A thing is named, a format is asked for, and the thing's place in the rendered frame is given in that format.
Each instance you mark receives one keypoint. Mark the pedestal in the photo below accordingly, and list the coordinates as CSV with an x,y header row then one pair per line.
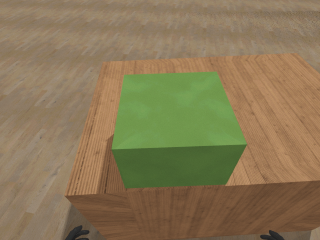
x,y
274,186

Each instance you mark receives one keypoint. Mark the right robot hand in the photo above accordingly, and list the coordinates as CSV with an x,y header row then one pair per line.
x,y
273,236

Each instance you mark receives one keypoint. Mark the carton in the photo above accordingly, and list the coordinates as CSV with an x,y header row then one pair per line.
x,y
174,130

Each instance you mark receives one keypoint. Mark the left robot hand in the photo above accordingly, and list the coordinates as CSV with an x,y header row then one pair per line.
x,y
76,232

